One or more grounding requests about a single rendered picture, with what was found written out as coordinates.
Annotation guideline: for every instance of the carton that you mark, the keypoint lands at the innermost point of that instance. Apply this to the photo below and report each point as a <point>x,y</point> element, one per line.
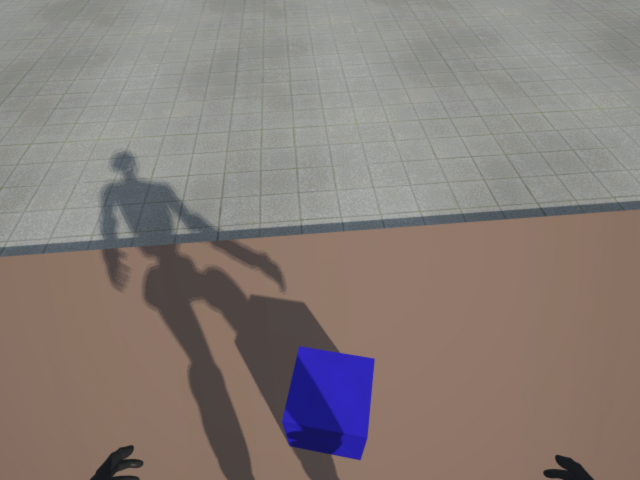
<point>328,403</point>

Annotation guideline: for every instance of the robot right hand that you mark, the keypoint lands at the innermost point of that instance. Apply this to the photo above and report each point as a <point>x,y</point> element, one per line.
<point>575,470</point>

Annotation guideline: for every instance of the robot left hand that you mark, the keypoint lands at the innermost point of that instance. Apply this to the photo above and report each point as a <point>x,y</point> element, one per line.
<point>115,463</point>

